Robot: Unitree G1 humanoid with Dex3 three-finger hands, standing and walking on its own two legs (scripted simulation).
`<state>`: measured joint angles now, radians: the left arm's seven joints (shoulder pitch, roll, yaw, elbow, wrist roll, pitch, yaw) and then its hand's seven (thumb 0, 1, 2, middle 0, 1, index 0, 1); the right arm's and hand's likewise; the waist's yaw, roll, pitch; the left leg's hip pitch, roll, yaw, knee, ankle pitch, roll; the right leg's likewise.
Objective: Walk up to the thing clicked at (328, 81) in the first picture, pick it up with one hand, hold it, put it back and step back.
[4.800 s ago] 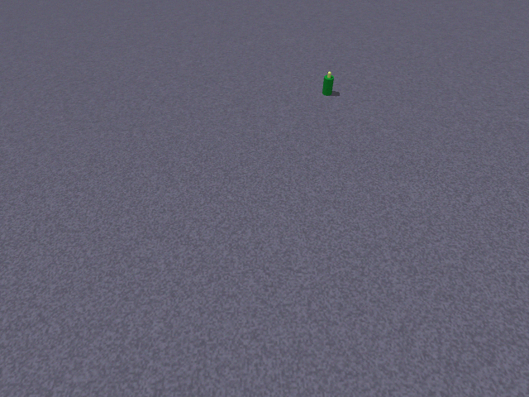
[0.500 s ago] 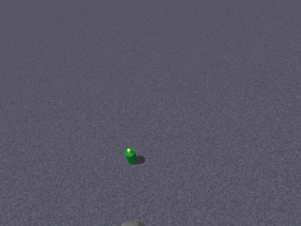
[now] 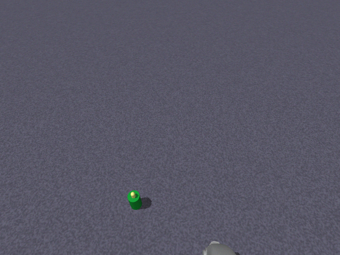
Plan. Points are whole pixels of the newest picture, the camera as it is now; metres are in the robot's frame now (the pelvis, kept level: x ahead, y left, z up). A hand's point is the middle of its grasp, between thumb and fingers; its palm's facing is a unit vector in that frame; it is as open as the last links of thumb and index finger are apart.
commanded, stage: walk up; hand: left
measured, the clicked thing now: (134, 198) +0.51 +0.22 -0.69
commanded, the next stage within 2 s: stand in 1.70 s
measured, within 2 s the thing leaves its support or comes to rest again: neither
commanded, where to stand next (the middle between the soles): +0.16 +0.00 m, yaw +1 degrees
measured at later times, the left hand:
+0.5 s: hand out of the picture +0.16 +0.27 -0.16, palm faces -0.01 -0.93 -0.36, open 7.4 cm
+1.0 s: hand (78, 246) +0.18 +0.26 -0.14, palm faces +0.01 -0.94 -0.35, open 7.4 cm
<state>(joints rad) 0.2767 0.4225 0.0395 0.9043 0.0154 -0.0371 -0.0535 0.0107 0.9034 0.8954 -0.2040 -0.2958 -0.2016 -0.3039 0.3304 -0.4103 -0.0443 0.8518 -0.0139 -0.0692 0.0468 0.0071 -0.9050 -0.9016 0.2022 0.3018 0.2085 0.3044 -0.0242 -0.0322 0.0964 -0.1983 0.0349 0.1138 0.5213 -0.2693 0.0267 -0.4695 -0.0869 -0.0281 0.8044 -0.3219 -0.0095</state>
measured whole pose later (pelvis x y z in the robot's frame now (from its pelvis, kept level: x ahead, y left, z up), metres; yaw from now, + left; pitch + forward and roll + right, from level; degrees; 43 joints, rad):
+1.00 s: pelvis +0.11 +0.00 +0.01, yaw +1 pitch -3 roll +0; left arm 0.06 0.35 -0.01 1.17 0.00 -0.01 -0.01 0.01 0.90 0.90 -0.20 -0.30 -0.20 -0.30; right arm 0.01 -0.36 0.00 1.14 0.00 -0.01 0.02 0.01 -0.91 -0.90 0.20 0.30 0.21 0.30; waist 0.02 0.02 0.06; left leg -0.14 0.03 0.04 0.36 -0.17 -0.01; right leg -0.15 -0.05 -0.02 0.36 -0.16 0.03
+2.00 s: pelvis +0.12 -0.01 +0.01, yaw +1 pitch -2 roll +0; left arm 0.08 0.35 0.00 1.14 0.01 0.00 -0.01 0.01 0.90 0.90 -0.20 -0.30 -0.20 -0.30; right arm 0.08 -0.35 0.00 1.15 -0.01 -0.01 0.01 0.01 -0.91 -0.90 0.20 0.30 0.21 0.30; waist 0.00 0.00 0.05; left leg -0.11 0.04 0.03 0.31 -0.16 -0.03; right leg -0.13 -0.04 -0.03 0.33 -0.17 0.02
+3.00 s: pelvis +0.13 -0.02 +0.01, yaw +1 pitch -2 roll +0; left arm 0.10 0.35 0.00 1.13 0.01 0.00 -0.01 0.01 0.90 0.90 -0.21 -0.30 -0.20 -0.30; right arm 0.11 -0.35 0.01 1.14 -0.01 0.00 0.01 0.01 -0.91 -0.90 0.20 0.30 0.21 0.30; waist 0.00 0.01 0.05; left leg -0.10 0.06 0.03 0.30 -0.17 -0.04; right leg -0.12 -0.02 -0.04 0.33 -0.18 0.00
